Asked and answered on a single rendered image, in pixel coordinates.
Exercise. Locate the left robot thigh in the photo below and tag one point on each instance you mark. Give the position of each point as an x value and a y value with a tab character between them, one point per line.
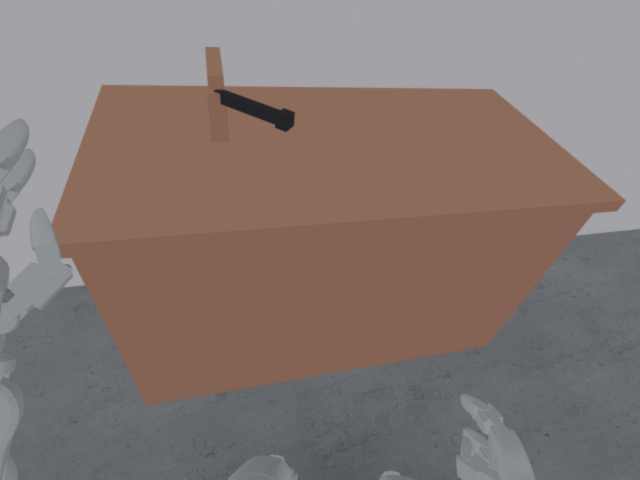
264	468

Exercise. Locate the counter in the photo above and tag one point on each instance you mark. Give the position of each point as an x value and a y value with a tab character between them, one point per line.
387	224

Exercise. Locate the robot left hand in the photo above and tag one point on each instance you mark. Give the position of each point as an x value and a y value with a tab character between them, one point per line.
35	285

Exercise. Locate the tap lever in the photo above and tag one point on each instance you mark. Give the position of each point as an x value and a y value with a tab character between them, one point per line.
283	119

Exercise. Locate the robot right hand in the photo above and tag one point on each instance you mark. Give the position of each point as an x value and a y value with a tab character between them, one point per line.
501	457

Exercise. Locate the robot left forearm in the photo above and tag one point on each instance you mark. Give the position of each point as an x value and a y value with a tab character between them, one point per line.
11	412

